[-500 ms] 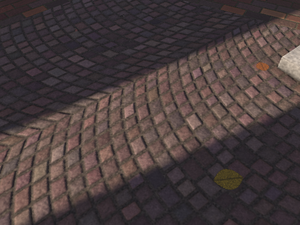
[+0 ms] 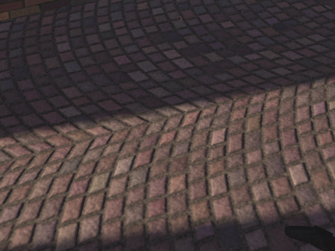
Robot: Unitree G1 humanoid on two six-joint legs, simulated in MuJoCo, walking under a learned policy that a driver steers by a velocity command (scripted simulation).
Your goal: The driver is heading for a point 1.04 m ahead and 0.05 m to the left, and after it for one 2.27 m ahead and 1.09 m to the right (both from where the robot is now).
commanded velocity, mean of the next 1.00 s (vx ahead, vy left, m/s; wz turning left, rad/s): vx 0.49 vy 0.00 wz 0.13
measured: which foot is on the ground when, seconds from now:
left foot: down 0.00-0.46, up 0.48-0.90, down 0.92-1.00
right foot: up 0.00-0.44, down 0.46-0.92, up 0.94-1.00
